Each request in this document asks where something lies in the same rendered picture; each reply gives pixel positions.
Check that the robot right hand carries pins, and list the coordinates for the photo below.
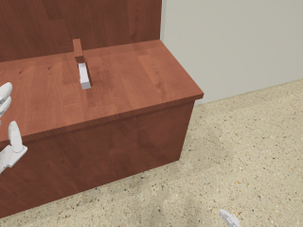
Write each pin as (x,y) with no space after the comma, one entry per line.
(231,220)

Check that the robot left hand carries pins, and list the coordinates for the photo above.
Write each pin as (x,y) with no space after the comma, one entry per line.
(13,152)

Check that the counter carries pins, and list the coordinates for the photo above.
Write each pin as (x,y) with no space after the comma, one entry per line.
(134,118)

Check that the tap lever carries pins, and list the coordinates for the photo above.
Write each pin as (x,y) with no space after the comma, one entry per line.
(84,80)

